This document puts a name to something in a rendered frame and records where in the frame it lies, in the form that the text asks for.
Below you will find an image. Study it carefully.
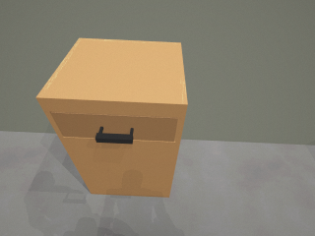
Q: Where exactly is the handle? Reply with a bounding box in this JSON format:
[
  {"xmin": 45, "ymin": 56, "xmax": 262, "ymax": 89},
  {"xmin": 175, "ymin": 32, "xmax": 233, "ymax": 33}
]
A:
[{"xmin": 95, "ymin": 126, "xmax": 134, "ymax": 145}]

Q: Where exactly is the drawer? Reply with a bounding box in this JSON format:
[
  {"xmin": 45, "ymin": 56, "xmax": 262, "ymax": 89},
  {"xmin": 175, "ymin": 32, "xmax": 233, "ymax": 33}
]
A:
[{"xmin": 51, "ymin": 111, "xmax": 178, "ymax": 142}]

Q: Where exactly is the cabinet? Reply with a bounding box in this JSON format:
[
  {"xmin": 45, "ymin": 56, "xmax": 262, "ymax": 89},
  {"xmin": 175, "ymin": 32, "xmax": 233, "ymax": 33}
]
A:
[{"xmin": 36, "ymin": 37, "xmax": 188, "ymax": 198}]

